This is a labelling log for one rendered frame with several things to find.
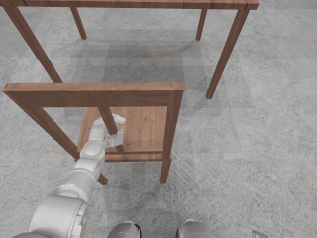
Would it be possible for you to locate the chair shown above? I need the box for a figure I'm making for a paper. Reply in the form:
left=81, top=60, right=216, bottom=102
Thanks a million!
left=3, top=82, right=184, bottom=185

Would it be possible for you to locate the left robot upper arm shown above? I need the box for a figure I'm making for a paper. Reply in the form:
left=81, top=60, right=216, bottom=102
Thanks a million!
left=12, top=194, right=89, bottom=238

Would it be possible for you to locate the table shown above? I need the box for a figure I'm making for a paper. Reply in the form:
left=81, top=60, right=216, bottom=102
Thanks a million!
left=0, top=0, right=260, bottom=99

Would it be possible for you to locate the left robot forearm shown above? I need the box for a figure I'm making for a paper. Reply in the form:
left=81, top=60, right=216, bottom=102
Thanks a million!
left=29, top=139, right=105, bottom=233

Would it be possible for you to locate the robot left hand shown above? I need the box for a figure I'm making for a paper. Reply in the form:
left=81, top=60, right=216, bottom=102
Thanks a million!
left=88, top=113, right=126, bottom=148

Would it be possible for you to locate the robot thigh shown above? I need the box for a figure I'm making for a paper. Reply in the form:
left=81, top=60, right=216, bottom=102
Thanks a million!
left=106, top=223, right=140, bottom=238
left=178, top=221, right=215, bottom=238

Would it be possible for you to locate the robot left thigh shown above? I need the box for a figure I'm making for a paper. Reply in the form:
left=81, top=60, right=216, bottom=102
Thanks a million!
left=106, top=223, right=140, bottom=238

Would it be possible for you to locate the robot right thigh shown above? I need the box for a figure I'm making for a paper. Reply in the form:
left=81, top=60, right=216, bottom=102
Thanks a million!
left=178, top=221, right=215, bottom=238

